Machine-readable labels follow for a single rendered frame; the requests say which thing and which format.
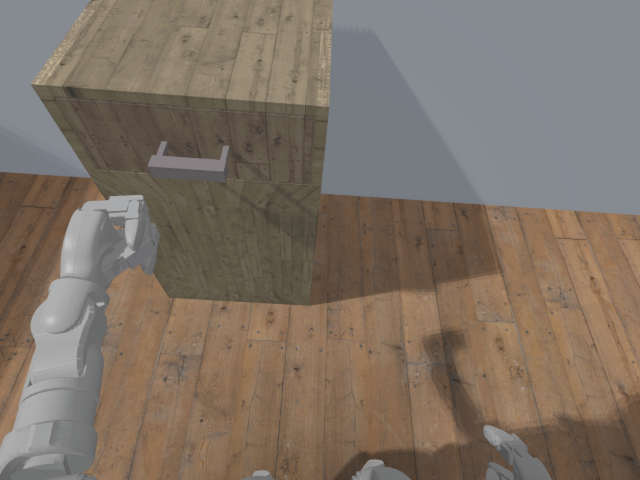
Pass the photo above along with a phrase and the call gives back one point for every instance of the right robot shin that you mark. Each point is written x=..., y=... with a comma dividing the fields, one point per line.
x=372, y=463

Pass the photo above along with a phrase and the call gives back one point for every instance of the left robot shin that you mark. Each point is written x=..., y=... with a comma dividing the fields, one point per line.
x=262, y=473

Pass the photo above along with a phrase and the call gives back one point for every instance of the left robot hand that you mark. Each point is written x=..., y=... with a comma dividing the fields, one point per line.
x=91, y=236

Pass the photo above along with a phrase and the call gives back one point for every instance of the handle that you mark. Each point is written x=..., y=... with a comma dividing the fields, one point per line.
x=162, y=166

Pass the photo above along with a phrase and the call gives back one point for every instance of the cabinet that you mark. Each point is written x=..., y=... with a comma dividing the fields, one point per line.
x=241, y=240

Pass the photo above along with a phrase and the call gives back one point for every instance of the robot shin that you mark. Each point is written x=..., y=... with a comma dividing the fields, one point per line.
x=262, y=473
x=372, y=463

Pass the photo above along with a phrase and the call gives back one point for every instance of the left robot forearm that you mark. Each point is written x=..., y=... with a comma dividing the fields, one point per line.
x=53, y=434

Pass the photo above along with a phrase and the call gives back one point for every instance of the drawer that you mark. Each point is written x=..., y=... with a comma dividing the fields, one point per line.
x=122, y=135

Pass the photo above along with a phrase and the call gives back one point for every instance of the right robot hand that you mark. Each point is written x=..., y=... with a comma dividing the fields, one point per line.
x=515, y=453

